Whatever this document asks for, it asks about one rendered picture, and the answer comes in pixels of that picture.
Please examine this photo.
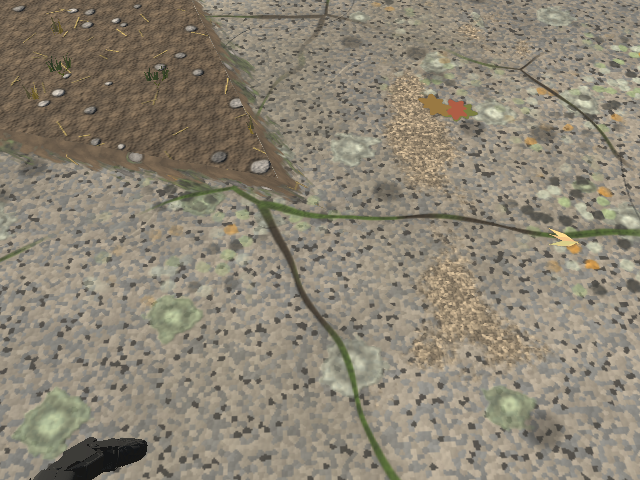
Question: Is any robot left hand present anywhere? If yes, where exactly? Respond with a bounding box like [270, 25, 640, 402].
[29, 437, 148, 480]

